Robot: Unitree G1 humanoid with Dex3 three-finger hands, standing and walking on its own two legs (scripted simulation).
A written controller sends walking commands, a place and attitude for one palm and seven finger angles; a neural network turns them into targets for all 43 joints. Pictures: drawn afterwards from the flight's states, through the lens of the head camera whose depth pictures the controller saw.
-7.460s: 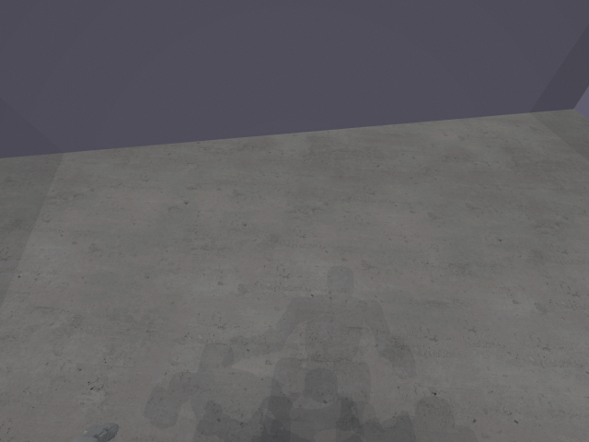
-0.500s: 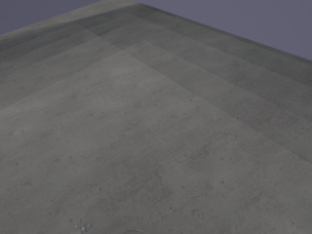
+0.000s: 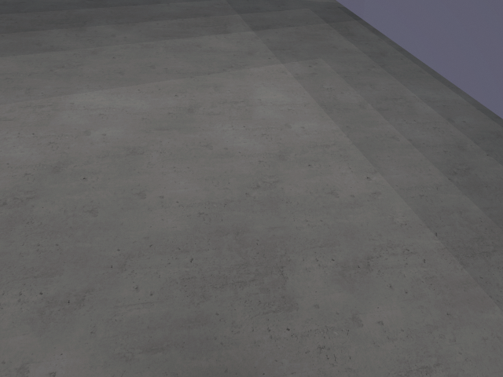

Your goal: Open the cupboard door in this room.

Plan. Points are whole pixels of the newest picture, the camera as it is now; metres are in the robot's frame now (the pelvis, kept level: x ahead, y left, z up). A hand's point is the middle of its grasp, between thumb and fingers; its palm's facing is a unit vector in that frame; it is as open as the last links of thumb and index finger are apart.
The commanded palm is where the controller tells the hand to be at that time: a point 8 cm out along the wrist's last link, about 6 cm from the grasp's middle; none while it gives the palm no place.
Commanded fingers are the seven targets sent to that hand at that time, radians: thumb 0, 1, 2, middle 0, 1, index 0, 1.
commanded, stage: turn or walk to find it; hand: left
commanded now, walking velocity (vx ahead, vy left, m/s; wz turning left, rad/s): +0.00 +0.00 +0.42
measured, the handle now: out of the picture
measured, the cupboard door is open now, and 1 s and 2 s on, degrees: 0 0 0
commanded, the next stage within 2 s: none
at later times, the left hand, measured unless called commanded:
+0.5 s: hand out of the picture +0.07 +0.19 -0.14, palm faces +0.19 -0.94 -0.26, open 7.4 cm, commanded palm none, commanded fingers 0.00 0.90 0.90 -0.20 -0.30 -0.20 -0.30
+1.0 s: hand out of the picture -0.13 +0.18 -0.18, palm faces +0.49 -0.84 -0.23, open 7.4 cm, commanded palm none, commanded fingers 0.00 0.90 0.90 -0.20 -0.30 -0.20 -0.30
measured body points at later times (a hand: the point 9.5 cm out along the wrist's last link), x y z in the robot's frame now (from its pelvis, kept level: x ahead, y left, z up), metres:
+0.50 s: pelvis -0.02 -0.02 +0.01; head +0.01 -0.03 +0.45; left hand +0.06 +0.24 -0.12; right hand +0.03 -0.26 -0.15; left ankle -0.01 +0.10 -0.73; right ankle -0.01 -0.14 -0.73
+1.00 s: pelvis -0.05 -0.01 +0.00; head -0.02 +0.02 +0.44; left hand -0.15 +0.23 -0.16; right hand +0.15 -0.20 -0.14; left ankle -0.11 +0.08 -0.73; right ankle -0.01 -0.14 -0.73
